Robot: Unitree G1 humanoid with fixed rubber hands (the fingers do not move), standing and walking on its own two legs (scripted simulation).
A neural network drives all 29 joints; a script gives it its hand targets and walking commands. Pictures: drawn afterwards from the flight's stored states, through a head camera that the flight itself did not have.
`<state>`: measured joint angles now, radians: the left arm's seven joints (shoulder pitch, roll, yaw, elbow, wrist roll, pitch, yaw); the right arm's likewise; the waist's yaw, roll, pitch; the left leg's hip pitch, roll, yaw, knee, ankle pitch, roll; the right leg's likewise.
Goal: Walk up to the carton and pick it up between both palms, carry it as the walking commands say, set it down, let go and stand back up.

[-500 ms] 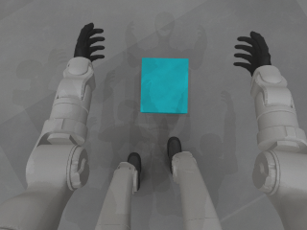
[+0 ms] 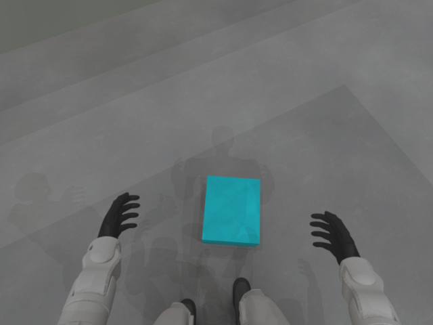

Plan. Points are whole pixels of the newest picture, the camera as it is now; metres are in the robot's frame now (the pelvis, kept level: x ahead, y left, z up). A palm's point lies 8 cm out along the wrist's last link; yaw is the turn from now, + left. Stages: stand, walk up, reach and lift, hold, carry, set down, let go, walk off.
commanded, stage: let go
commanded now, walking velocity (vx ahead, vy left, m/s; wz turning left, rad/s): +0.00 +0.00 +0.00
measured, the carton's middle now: (230, 211) +0.44 -0.07 -0.68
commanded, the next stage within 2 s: stand in 0.74 s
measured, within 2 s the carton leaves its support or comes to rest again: neither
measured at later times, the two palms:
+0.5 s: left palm (66, 309) +0.16 +0.24 -0.05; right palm (350, 301) +0.16 -0.21 -0.06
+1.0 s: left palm out of the picture +0.11 +0.23 -0.10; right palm out of the picture +0.08 -0.29 -0.09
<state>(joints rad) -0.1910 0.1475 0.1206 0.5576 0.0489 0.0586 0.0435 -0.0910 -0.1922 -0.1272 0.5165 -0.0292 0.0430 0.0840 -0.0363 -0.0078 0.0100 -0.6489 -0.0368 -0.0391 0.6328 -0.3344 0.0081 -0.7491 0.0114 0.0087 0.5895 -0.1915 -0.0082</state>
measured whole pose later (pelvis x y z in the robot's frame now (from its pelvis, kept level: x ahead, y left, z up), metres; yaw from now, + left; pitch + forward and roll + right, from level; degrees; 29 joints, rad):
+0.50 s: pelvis +0.01 +0.01 +0.02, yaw -1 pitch -6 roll -2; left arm 0.24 0.18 0.03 0.42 -0.01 0.12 -0.07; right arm 0.23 -0.22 -0.03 0.43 -0.03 0.13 0.06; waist 0.01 0.05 0.15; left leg -0.02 -0.02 -0.03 0.49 -0.35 0.03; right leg -0.12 0.03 0.02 0.44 -0.20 0.01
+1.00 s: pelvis +0.04 -0.01 +0.01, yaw -5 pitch +4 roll -1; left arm 0.41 0.22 0.03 0.80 0.05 -0.05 -0.03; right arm 0.39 -0.29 -0.04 0.71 -0.04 -0.03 -0.02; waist -0.01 0.04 -0.16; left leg -0.21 0.04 0.03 0.56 -0.42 -0.01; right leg -0.36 0.10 0.07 0.55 -0.26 -0.03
